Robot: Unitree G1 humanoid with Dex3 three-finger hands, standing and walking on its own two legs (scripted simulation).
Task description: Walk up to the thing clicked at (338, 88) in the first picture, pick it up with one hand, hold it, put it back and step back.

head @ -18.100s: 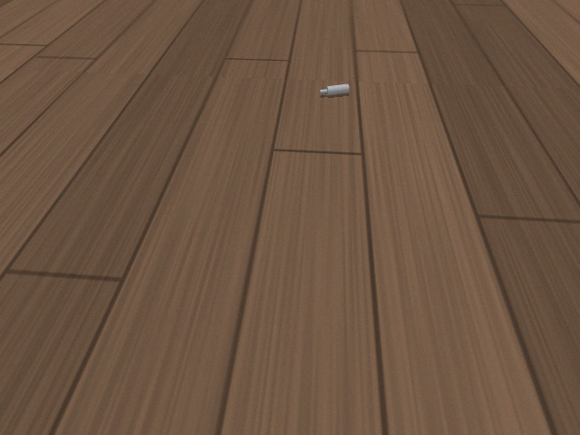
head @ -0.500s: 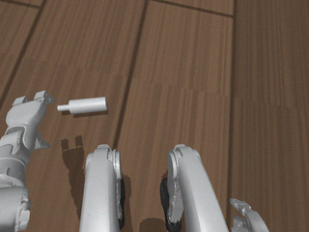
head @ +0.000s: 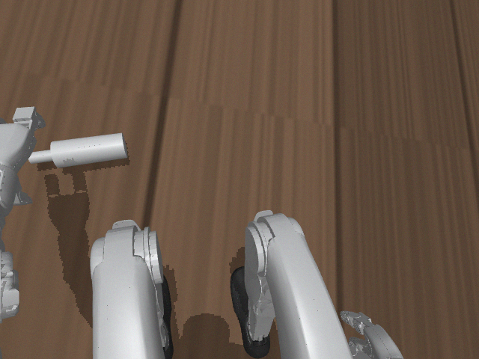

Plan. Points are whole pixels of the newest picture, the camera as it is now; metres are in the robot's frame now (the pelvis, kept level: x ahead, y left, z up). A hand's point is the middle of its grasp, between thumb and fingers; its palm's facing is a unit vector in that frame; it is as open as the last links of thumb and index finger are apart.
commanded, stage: rise first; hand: left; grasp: from above
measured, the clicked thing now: (79, 151) +0.50 +0.31 -0.33
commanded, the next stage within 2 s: none
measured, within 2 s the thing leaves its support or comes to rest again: neither
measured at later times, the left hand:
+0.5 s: hand (35, 159) +0.44 +0.34 -0.20, palm faces -0.44 -0.10 -0.89, open 14.2 cm
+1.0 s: hand (45, 157) +0.45 +0.33 -0.21, palm faces -0.44 -0.10 -0.89, open 14.2 cm
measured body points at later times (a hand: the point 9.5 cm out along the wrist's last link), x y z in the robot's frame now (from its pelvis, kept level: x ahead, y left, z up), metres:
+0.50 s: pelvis +0.01 +0.00 -0.02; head +0.26 +0.08 +0.35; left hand +0.46 +0.34 -0.15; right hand +0.08 -0.27 -0.13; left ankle +0.09 +0.12 -0.33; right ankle +0.09 -0.10 -0.33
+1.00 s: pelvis +0.01 +0.00 -0.03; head +0.26 +0.08 +0.33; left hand +0.47 +0.34 -0.16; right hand +0.08 -0.27 -0.13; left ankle +0.09 +0.12 -0.33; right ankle +0.09 -0.10 -0.33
